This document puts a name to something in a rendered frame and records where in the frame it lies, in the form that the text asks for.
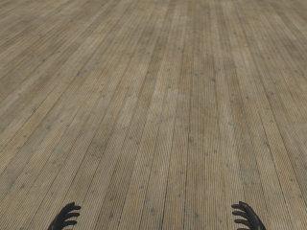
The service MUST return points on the right robot hand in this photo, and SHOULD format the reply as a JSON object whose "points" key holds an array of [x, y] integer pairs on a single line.
{"points": [[253, 221]]}

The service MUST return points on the left robot hand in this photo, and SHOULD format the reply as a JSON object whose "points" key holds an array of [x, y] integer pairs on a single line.
{"points": [[59, 221]]}

